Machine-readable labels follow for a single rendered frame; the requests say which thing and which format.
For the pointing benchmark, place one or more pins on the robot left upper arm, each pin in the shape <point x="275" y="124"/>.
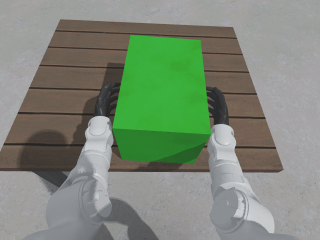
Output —
<point x="76" y="212"/>

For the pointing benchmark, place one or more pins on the left robot forearm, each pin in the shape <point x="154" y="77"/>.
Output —
<point x="95" y="157"/>

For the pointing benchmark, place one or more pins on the right robot forearm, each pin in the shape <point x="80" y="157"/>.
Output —
<point x="225" y="169"/>

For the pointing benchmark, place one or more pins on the left robot hand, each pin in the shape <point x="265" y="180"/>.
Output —
<point x="102" y="106"/>

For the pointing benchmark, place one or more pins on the table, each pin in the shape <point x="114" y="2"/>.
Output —
<point x="48" y="133"/>

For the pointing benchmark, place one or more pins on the right robot hand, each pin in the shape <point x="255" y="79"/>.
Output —
<point x="219" y="111"/>

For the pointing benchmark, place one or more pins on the robot right upper arm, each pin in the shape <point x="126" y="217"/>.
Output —
<point x="237" y="216"/>

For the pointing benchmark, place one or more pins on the carton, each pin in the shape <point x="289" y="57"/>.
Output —
<point x="162" y="110"/>

